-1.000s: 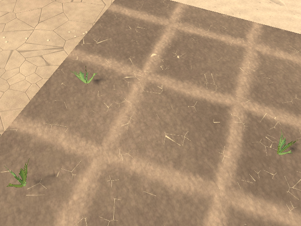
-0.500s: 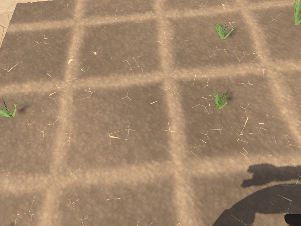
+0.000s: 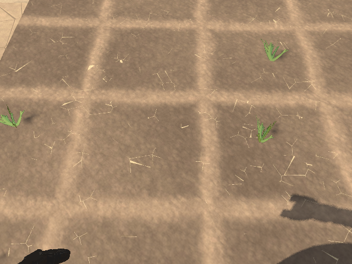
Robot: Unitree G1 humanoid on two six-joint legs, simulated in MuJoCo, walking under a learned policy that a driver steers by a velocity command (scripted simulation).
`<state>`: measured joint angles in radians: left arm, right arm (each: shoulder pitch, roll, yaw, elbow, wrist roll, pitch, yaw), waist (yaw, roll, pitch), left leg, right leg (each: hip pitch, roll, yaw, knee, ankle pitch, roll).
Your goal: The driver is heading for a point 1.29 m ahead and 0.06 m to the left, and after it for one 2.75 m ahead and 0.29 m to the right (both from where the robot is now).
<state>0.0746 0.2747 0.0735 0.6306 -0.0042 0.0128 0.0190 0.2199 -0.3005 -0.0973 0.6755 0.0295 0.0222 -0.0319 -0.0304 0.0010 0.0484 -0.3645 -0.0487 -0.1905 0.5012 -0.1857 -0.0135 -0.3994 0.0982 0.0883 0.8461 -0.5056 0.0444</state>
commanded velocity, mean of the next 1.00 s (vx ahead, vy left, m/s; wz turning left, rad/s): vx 0.78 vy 0.00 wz -0.06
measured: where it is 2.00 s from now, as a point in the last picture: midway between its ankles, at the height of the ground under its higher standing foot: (169, 79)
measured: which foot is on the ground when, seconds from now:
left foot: down 0.00-0.08, up 0.10-0.54, down 0.56-1.00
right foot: up 0.00-0.06, down 0.08-0.56, up 0.58-1.00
